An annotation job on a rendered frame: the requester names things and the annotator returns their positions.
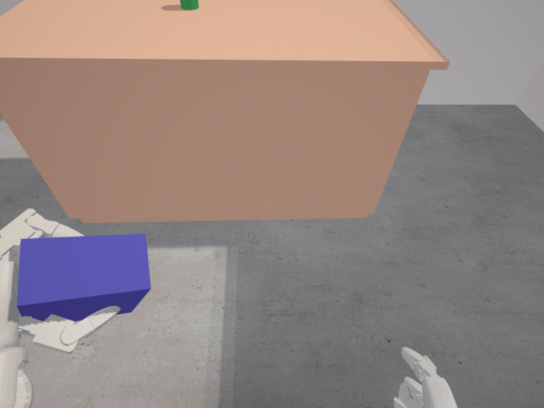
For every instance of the sponge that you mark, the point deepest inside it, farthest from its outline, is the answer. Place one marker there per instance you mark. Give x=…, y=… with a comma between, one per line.
x=74, y=277

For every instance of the robot left forearm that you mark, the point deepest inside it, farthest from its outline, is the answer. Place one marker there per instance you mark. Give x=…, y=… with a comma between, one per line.
x=16, y=388

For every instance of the table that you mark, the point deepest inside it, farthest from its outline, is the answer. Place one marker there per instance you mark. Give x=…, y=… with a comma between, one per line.
x=140, y=111

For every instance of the left robot hand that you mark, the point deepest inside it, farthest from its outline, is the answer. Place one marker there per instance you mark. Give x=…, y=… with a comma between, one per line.
x=56, y=333

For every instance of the right robot hand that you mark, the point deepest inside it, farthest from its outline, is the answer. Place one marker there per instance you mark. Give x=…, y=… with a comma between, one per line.
x=434, y=391

